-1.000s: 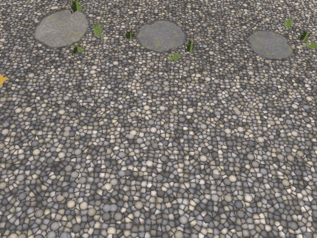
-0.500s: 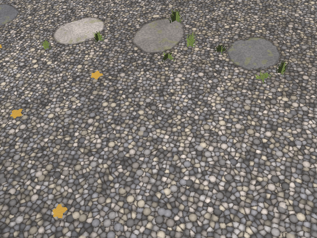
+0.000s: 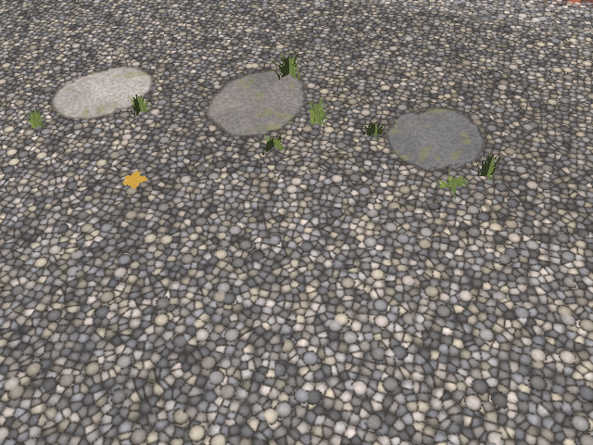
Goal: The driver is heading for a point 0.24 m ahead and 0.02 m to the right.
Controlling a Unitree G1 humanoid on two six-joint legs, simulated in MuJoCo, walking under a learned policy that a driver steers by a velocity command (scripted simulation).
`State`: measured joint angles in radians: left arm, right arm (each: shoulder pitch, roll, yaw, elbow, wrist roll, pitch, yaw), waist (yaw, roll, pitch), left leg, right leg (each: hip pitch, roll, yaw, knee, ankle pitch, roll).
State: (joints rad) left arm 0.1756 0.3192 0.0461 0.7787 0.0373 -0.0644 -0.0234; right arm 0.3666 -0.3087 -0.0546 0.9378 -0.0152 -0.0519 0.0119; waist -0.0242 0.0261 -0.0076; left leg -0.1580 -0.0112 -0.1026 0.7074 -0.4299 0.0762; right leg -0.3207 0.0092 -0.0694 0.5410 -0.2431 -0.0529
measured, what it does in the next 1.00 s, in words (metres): walks ahead: left foot, then right foot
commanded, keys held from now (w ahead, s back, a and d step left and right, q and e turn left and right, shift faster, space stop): shift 1.00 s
